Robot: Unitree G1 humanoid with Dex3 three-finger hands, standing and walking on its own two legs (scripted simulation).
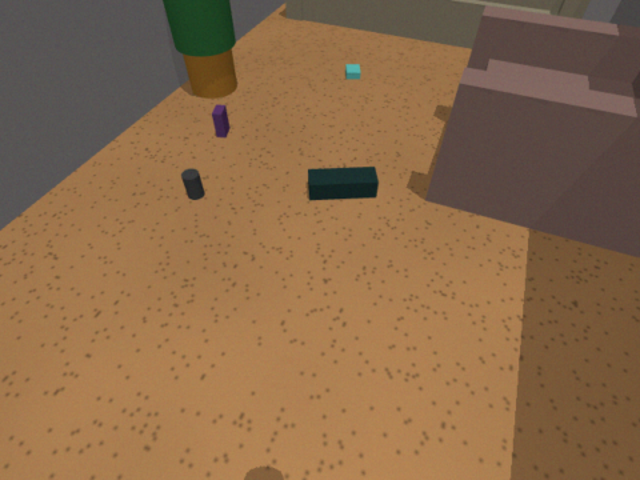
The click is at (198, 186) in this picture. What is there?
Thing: squat round
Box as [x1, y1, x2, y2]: [181, 169, 204, 199]
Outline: 183,171 181,176 188,196 192,199 200,198 204,194 197,170 187,169
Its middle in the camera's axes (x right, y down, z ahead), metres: -0.57 -0.24 +1.77
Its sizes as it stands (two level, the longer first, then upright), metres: 0.076 0.076 0.121
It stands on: the floor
